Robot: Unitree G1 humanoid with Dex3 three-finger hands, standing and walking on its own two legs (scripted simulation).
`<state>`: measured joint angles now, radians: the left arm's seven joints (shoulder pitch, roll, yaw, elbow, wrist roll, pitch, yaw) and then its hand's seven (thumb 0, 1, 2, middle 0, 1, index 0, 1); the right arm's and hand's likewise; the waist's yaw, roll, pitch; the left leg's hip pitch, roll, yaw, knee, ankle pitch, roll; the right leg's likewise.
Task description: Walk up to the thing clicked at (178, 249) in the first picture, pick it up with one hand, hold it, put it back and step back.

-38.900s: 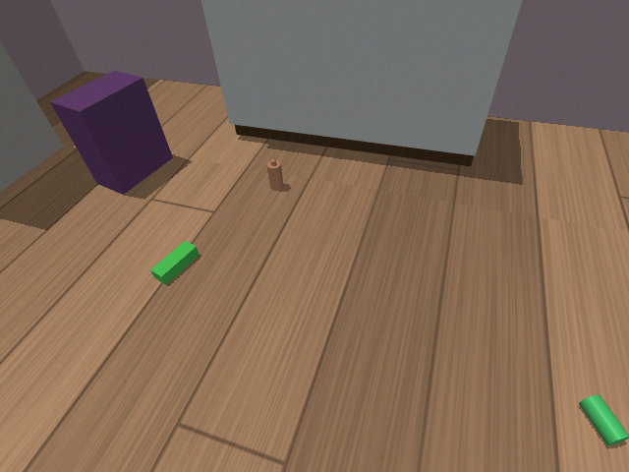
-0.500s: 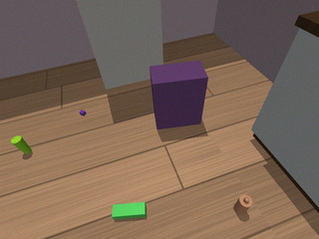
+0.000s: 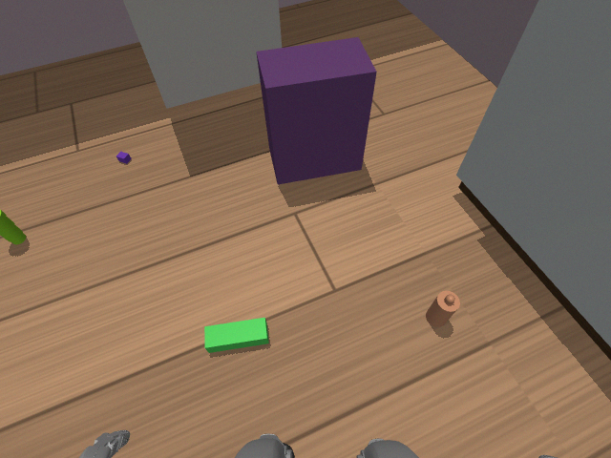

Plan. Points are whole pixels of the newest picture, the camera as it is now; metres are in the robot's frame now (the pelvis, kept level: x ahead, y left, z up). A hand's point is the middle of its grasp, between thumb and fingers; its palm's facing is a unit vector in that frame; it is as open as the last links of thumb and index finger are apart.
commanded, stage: step back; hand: left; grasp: from above
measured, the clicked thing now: (237, 335) +0.51 +0.27 -0.73
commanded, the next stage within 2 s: none
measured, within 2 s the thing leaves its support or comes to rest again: neither
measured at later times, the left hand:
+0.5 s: hand out of the picture -0.02 +0.27 -0.14, palm faces +0.05 -0.92 -0.39, open 7.4 cm
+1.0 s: hand out of the picture -0.24 +0.23 -0.13, palm faces -0.02 -0.90 -0.43, open 7.4 cm
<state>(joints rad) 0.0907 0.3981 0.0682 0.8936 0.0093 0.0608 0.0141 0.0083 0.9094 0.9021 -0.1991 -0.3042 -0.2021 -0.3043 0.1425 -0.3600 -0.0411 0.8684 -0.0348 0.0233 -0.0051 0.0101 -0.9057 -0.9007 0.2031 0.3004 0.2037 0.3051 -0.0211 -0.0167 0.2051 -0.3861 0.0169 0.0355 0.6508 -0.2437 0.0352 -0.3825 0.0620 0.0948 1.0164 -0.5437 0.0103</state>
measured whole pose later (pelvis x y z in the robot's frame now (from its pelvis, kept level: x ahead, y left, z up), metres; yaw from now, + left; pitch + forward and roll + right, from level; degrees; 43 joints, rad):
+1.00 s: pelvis -0.30 -0.04 +0.01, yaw -2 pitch -2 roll +2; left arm 0.24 0.35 0.07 0.86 0.04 0.05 0.00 0.01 0.91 0.90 -0.20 -0.30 -0.21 -0.30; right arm 0.16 -0.41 -0.06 0.86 -0.01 0.06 -0.01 0.01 -0.91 -0.90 0.20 0.30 0.20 0.30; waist 0.03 0.03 0.13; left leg -0.55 -0.12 -0.13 1.10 -0.44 -0.01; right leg -0.27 -0.03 0.03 0.64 -0.33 -0.01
